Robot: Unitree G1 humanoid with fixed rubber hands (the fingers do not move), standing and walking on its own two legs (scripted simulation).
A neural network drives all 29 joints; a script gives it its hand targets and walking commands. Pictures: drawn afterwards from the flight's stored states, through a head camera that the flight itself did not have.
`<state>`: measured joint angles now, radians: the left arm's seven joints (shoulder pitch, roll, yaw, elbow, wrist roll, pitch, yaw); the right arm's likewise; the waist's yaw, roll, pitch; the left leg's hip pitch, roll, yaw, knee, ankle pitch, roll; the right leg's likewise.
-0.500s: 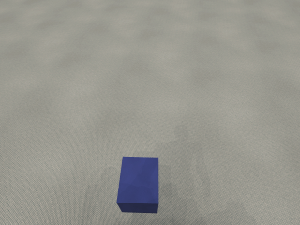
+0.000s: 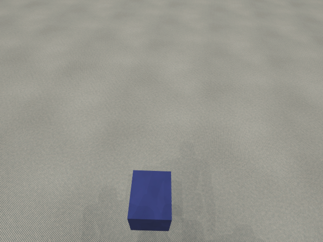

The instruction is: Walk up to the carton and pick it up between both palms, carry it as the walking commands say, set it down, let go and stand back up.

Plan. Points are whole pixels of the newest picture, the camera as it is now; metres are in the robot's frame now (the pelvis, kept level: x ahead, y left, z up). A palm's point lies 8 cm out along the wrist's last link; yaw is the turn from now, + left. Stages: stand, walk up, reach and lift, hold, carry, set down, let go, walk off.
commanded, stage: walk up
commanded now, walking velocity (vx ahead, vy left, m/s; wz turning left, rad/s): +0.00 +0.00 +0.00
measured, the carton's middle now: (150, 200) +0.45 +0.03 -0.66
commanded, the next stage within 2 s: stand in 0.50 s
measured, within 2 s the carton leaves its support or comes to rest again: neither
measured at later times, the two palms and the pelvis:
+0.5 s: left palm out of the picture +0.01 +0.21 -0.15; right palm out of the picture -0.01 -0.23 -0.14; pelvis +0.02 -0.01 +0.00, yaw +0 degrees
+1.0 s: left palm (75, 235) +0.17 +0.23 -0.12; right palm (240, 223) +0.20 -0.22 -0.12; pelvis +0.00 +0.00 -0.02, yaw +2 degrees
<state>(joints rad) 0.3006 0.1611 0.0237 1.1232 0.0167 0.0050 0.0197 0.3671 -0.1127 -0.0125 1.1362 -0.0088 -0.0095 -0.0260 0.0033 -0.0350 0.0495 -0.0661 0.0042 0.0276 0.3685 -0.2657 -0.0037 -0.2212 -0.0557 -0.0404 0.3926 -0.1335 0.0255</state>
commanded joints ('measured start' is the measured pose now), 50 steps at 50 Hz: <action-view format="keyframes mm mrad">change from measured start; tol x4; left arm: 1 51 49 6 -4 -2 -10 6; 38 13 139 17 4 -7 -29 9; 39 -338 134 -25 -346 -107 -11 5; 40 -688 141 -52 -577 -123 67 4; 44 -356 149 -78 -447 -108 439 -11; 47 -226 122 -49 -427 -58 667 -1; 50 -181 106 -30 -509 -20 715 -15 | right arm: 1 40 -111 -14 -15 -1 -13 -7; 38 25 -163 4 -7 -11 -27 -6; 39 -326 -200 48 -358 147 9 -5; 40 -677 -179 29 -637 160 83 -20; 42 -629 -280 42 -645 104 254 -21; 46 -286 -194 17 -524 77 665 6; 48 -211 -142 20 -496 67 765 5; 50 -206 -133 0 -544 38 765 -9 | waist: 1 6 76 78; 7 0 7 36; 38 3 41 20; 39 -22 116 -136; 40 -42 127 -175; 42 23 86 -202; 46 11 86 -41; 50 -31 -5 -201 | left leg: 1 -182 119 -87 -131 23 39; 10 -118 109 -61 -79 161 21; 20 -100 115 -53 -71 195 16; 38 -134 117 -58 -73 131 23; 39 -548 29 -110 166 -243 63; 40 -557 41 -30 113 -291 61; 42 -592 13 12 145 -290 23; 44 -679 38 11 85 -343 35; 46 -724 40 -24 91 -254 52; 50 -497 -28 -76 157 185 58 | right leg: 1 96 -35 24 -45 17 -17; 12 126 -64 63 -57 186 -45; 38 110 -64 52 -52 127 -51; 39 -129 19 95 119 -303 -84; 40 -133 22 47 163 -292 -66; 41 -28 25 16 182 -255 -61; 43 44 72 -50 207 -263 -44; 46 5 85 -32 246 -98 -47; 50 6 92 37 195 247 -50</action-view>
